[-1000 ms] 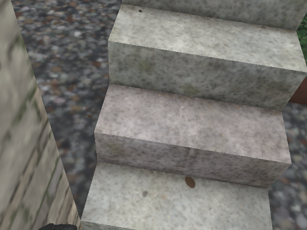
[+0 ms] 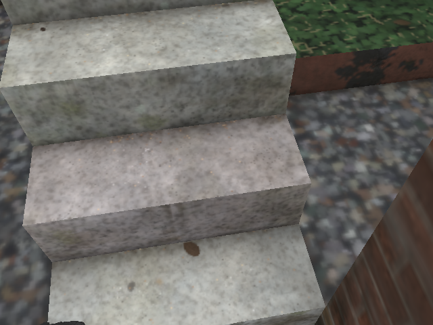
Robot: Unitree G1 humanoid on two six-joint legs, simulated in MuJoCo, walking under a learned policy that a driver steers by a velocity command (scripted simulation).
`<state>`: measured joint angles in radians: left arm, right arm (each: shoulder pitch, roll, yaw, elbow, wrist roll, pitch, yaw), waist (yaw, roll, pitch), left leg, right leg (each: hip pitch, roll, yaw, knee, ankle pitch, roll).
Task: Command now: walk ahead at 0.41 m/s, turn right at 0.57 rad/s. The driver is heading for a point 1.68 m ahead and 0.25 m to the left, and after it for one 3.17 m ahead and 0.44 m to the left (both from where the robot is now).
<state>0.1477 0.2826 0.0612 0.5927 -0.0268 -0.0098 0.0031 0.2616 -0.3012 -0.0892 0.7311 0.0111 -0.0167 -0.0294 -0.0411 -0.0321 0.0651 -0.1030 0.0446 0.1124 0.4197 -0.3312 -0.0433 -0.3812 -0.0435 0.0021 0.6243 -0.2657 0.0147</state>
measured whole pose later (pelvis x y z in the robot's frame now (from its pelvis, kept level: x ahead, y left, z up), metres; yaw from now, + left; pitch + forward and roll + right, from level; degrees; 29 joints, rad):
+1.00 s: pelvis +0.13 +0.08 +0.01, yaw +16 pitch +0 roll +0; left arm 0.17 0.20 0.01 0.74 -0.02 -0.03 0.04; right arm 0.25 -0.24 -0.01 0.78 -0.01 0.01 -0.02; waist -0.02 0.04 0.01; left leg -0.13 -0.22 -0.22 0.34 -0.17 0.14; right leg -0.19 0.06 -0.02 0.43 -0.24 -0.05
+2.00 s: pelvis +0.15 +0.06 +0.00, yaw +5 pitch +1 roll +1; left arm 0.26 0.23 0.02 0.74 0.00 0.00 0.00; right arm 0.15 -0.26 0.01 0.75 -0.02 -0.03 -0.03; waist 0.00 0.01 0.04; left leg -0.17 -0.06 0.10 0.49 -0.33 0.08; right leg -0.24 0.19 0.22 0.56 -0.30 -0.10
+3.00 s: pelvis +0.17 +0.04 +0.01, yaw +5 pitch +1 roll -1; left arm 0.11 0.28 -0.02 0.77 0.05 -0.01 0.04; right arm 0.26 -0.23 -0.02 0.79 0.01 -0.03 0.02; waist 0.00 0.00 0.02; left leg -0.24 -0.11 -0.23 0.48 -0.24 0.03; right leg -0.11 0.18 0.02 0.27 -0.17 -0.15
